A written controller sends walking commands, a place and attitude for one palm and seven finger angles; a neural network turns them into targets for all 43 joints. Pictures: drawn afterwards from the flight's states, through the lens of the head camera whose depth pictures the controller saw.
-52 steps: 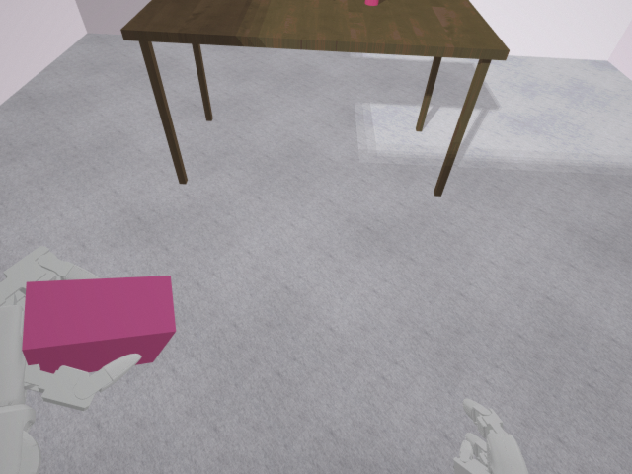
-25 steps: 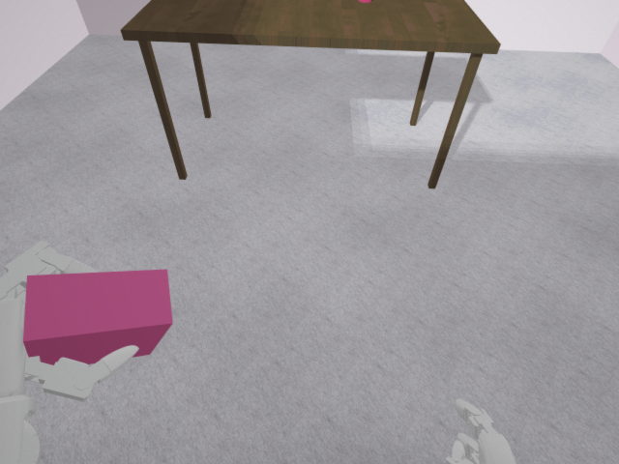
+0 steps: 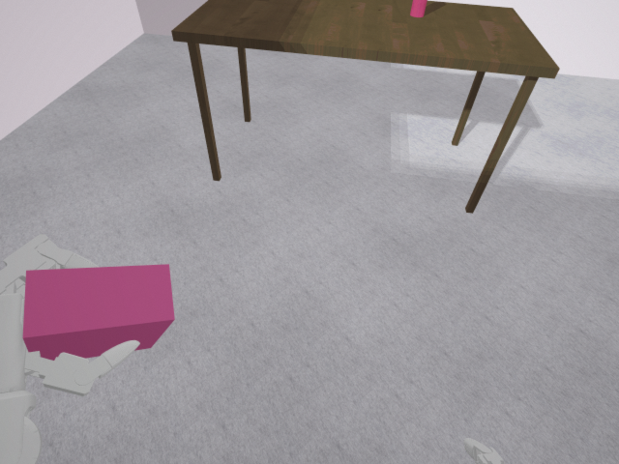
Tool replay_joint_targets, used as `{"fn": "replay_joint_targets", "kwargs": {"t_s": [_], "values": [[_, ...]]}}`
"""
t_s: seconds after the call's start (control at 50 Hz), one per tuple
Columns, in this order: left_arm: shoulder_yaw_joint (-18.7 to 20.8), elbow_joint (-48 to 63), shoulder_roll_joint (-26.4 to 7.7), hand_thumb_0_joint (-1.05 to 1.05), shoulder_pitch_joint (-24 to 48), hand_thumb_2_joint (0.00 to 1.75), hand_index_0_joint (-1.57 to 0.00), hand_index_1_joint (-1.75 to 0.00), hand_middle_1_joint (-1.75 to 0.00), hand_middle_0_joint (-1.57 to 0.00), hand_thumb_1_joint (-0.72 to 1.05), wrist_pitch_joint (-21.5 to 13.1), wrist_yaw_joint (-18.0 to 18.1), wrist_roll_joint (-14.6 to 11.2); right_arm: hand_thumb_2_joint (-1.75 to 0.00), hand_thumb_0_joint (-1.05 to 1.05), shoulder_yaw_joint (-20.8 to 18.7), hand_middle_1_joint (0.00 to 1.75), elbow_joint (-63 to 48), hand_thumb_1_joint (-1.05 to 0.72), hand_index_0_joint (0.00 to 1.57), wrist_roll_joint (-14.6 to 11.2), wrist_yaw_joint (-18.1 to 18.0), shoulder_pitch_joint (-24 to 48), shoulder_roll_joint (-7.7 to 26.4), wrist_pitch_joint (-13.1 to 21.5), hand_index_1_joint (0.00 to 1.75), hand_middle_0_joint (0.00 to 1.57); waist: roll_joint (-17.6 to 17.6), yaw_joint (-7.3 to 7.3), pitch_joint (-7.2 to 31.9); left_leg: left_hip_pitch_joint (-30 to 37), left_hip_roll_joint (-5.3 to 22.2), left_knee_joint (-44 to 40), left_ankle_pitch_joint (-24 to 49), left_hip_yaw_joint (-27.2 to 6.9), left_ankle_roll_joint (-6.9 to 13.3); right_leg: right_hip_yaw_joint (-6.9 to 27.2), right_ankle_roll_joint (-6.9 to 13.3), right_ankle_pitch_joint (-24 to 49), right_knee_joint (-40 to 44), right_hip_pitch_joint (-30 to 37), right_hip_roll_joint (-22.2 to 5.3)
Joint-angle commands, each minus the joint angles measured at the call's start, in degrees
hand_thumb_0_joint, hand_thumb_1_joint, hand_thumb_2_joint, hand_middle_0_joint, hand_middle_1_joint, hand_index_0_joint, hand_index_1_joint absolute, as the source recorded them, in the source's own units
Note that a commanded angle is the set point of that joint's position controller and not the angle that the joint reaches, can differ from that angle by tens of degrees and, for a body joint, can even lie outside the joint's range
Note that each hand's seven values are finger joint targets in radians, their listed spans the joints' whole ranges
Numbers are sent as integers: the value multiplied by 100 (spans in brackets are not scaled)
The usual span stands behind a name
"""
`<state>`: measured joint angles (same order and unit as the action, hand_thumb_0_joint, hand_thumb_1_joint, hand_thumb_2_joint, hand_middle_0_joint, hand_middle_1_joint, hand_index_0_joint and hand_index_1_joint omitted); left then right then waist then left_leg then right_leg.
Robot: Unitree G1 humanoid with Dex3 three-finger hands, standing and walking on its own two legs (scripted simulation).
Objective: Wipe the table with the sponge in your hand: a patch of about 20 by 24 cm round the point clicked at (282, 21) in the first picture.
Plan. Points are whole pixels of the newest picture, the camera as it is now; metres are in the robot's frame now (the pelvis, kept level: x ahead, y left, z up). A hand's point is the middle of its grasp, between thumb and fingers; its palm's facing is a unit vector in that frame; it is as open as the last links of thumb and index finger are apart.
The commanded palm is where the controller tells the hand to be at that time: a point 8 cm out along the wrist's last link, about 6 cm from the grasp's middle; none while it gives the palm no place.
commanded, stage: walk to a spot facing it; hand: left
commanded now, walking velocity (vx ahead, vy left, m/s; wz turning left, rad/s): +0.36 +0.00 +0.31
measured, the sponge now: (119, 314) +0.23 +0.21 +0.15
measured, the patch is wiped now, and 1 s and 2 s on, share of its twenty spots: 0.00 0.00 0.00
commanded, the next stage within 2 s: none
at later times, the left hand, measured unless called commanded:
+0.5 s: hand (99, 212) +0.33 +0.25 +0.19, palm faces +0.45 -0.77 -0.45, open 9.8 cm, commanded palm +0.28 +0.29 +0.19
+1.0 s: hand (164, 141) +0.46 +0.22 +0.19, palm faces +0.51 -0.69 -0.52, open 9.8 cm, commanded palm +0.40 +0.26 +0.19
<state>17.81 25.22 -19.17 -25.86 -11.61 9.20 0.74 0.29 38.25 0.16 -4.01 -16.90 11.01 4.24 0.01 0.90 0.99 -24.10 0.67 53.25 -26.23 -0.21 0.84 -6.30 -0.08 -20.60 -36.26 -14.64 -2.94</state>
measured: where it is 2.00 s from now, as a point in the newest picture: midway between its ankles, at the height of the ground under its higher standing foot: (318, 366)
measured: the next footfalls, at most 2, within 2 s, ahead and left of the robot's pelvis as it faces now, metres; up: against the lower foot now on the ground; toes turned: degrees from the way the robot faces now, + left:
right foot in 0.58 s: +0.28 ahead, -0.11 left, +0.00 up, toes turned -6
left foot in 1.12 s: +0.44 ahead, +0.11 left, +0.00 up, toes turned +22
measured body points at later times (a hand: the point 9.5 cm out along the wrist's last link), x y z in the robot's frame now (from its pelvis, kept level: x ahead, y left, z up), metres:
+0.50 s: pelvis +0.13 +0.00 +0.02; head +0.15 +0.00 +0.47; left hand +0.30 +0.29 +0.22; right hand +0.31 -0.18 -0.08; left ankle +0.07 +0.13 -0.72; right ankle +0.21 -0.12 -0.68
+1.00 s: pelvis +0.29 -0.05 +0.02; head +0.33 -0.06 +0.46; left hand +0.43 +0.26 +0.22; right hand +0.48 -0.28 -0.09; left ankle +0.38 +0.12 -0.68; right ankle +0.24 -0.10 -0.72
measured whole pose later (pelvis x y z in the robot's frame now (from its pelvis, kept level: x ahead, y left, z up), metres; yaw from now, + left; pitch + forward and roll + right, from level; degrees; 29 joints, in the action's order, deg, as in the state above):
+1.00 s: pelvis +0.29 -0.05 +0.02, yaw +9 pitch +0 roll +3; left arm 22.3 29.9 -22.5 -30.0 -13.1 9.4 -0.9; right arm -2.9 33.9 -0.2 -3.1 -13.1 14.3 1.1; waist -0.4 -0.2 -4.1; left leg -31.9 6.1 44.5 -13.4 9.6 -0.5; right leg -15.5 3.7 -21.0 -26.2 -6.1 -3.6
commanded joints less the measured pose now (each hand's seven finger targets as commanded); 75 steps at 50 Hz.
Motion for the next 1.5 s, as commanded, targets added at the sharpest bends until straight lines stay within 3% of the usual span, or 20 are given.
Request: {"fn": "replay_joint_targets", "kwargs": {"t_s": [0.0, 0.06, 0.1, 0.14, 0.18, 0.28, 0.52, 0.54, 0.56, 0.58, 0.66, 0.76, 0.98, 1.06, 1.08, 1.1, 1.12, 1.14, 1.26, 1.48], "values": [[810, 1423, -1251, 0, 606, 130, -120, -160, -160, -120, 10, -506, 135, 10, -90, 0, -134, 30, -998, -90, 20, 78, -7, 932, 571, 255, 30, 20, -438, -152, -299, -989, 508, -3, -13, 120, 7, 1733, 1099, 769, 1757, 520, -1849], [934, 1786, -1265, 0, 600, 130, -120, -160, -160, -120, 10, -527, 153, -85, -90, 0, -114, 30, -1160, -90, 20, 81, -16, 1001, 432, 222, 30, 20, -757, -114, 132, 473, 140, -1780, 808, 887, 1, 445, 683, 1164, 1108, 433, -1241], [923, 2090, -1189, 0, 586, 130, -120, -160, -160, -120, 10, -537, 196, -158, -90, 0, -258, 30, -1194, -90, 20, 48, -96, 773, 536, 272, 30, 20, 116, 87, 713, 2122, -25, -2677, 1476, 920, 64, -2, 299, 1824, -753, -59, -765], [774, 2473, -1046, 0, 248, 130, -120, -160, -160, -120, 10, -648, 253, -164, -90, 0, -325, 30, -1285, -90, 20, 34, -56, 770, 725, 269, 30, 20, 2327, 32, 1135, 3558, 2263, -3194, 3042, -2604, 1165, 80, -136, -1548, -3260, -2100, 93], [1038, 2233, -1407, 0, 548, 130, -120, -160, -160, -120, 10, -549, 203, -115, -90, 0, -270, 30, -1101, -90, 20, 63, 42, 824, 653, 307, 30, 20, 1260, 122, 674, 2771, 2529, -3452, 2442, -3018, 1533, 699, -104, -1322, -3918, -2629, -312], [752, 2252, -924, 0, 144, 130, -120, -160, -160, -120, 10, -447, 74, -165, -90, 0, -334, 30, -1004, -90, 20, -79, 120, 779, 609, 443, 30, 20, 1249, -47, 365, 2068, 1616, -3542, 2156, -800, 974, 214, -250, -76, -2989, -2394, -383], [772, 1303, -1017, 0, 601, 130, -120, -160, -160, -120, 10, -233, -38, -165, -90, 0, -235, 30, -1023, -90, 20, -24, -67, 917, 541, 370, 30, 20, 813, -217, 587, 1333, 1208, -1845, 2662, 346, 584, -711, -139, 696, 803, 648, 240], [743, 1321, -1079, 0, 641, 130, -120, -160, -160, -120, 10, -156, -28, -120, -90, 0, -219, 30, -1014, -90, 20, -67, -47, 912, 443, 332, 30, 20, -8, -237, 864, 838, 888, -546, 2117, 607, 450, -10, 81, 674, 1088, 1298, -303], [893, 1454, -1365, 0, 735, 130, -120, -160, -160, -120, 10, -130, 8, -67, -90, 0, -222, 30, -1126, -90, 20, -72, -41, 1025, 325, 286, 30, 20, -1588, -237, 1031, -742, 166, 1277, 143, 810, 172, 2374, 667, 1381, 1458, 2204, -1779], [1179, 1535, -1613, 0, 739, 130, -120, -160, -160, -120, 10, -151, 57, -131, -90, 0, -195, 30, -1196, -90, 20, -15, -39, 1179, 497, 306, 30, 20, -1624, -280, 999, -1545, -73, 2249, -677, 121, 56, 3479, 990, 1611, 1840, 2281, -2460], [1260, 1809, -1567, 0, 196, 130, -120, -160, -160, -120, 10, -423, -20, -159, -90, 0, -262, 30, -1000, -90, 20, 0, 76, 1317, 582, 124, 30, 20, -135, -168, 270, -1710, 535, 2897, 597, -192, -200, 2125, 890, 894, 1945, 1084, -2044], [1393, 1762, -1475, 0, -44, 130, -120, -160, -160, -120, 10, -517, 36, -247, -90, 0, -329, 30, -1066, -90, 20, 22, 103, 1112, 606, -68, 30, 20, -167, -19, 345, -1926, 703, 2010, 1265, 156, -317, 597, 776, 2183, 1923, 1169, -1714], [1060, 1586, -1213, 0, 74, 130, -120, -160, -160, -120, 10, -368, 222, -222, -90, 0, -350, 30, -1432, -90, 20, -35, 57, 826, 560, 4, 30, 20, -961, -295, 321, -756, 293, -1512, 1165, 1348, -56, 96, 725, 4054, 1438, 1884, -1565], [866, 1999, -1295, 0, 744, 130, -120, -160, -160, -120, 10, -407, 267, -194, -90, 0, -348, 30, -1422, -90, 20, 16, -62, 696, 570, 68, 30, 20, -335, 22, 879, 1618, -178, -2572, 1888, 1642, 151, -443, 341, 4257, -645, 948, -1229], [950, 2075, -1374, 0, 852, 130, -120, -160, -160, -120, 10, -491, 274, -167, -90, 0, -356, 30, -1436, -90, 20, 39, -84, 695, 620, 89, 30, 20, 221, 86, 1173, 2753, 298, -2610, 2135, 830, 412, -495, 140, 3383, -1645, 71, -1013], [991, 2206, -1343, 0, 858, 130, -120, -160, -160, -120, 10, -546, 269, -206, -90, 0, -343, 30, -1429, -90, 20, 63, -53, 760, 712, 133, 30, 20, 1414, 6, 1376, 3542, 1694, -2892, 3125, -1340, 1131, -363, -54, 354, -3006, -1111, -297], [1015, 2138, -1496, 0, 984, 130, -120, -160, -160, -120, 10, -562, 273, -188, -90, 0, -239, 30, -1462, -90, 20, 31, 37, 732, 623, 169, 30, 20, 1568, -48, 1138, 3560, 2494, -3170, 3869, -2897, 1650, 278, -9, -1500, -3914, -2011, 88], [957, 1586, -1586, 0, 948, 130, -120, -160, -160, -120, 10, -494, 170, -159, -90, 0, -232, 30, -1366, -90, 20, 5, 101, 772, 690, 171, 30, 20, 906, 21, 664, 2934, 2532, -3396, 3188, -3016, 1643, 659, 18, -1392, -4170, -2256, -14], [1363, 2462, -1310, 0, -208, 130, -120, -160, -160, -120, 10, -577, 60, -293, -90, 0, -354, 30, -1200, -90, 20, -81, 191, 948, 582, 267, 30, 20, 1282, -203, 503, 1239, 1727, -3725, 1285, -645, 1027, 289, -183, -152, -2926, -1822, -497], [598, 1144, -818, 0, 864, 130, -120, -160, -160, -120, 10, -358, 18, -129, -90, 0, -285, 30, -1024, -90, 20, -110, -78, 810, 504, 390, 30, 20, 347, -189, 505, 721, 962, -1573, 841, 529, 445, -386, -207, 369, 1120, 752, -140]]}}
